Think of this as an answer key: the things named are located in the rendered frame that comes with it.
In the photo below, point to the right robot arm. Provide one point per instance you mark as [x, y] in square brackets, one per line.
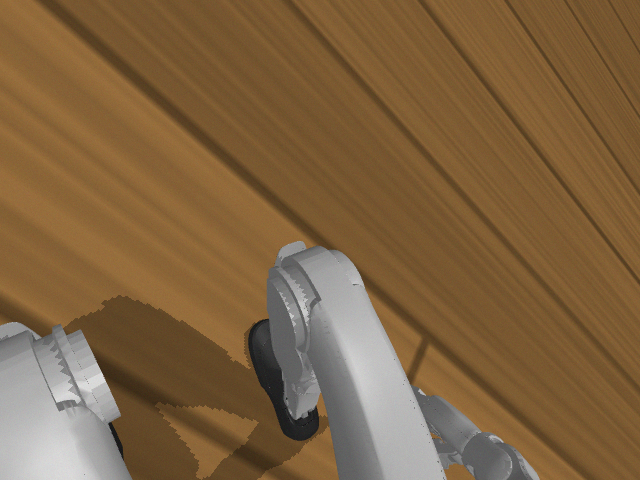
[487, 457]

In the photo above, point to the left robot foot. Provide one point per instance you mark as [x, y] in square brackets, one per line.
[117, 440]

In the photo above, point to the right robot hand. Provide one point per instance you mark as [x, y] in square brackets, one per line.
[448, 423]

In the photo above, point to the right robot foot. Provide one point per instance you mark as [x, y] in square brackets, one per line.
[269, 375]

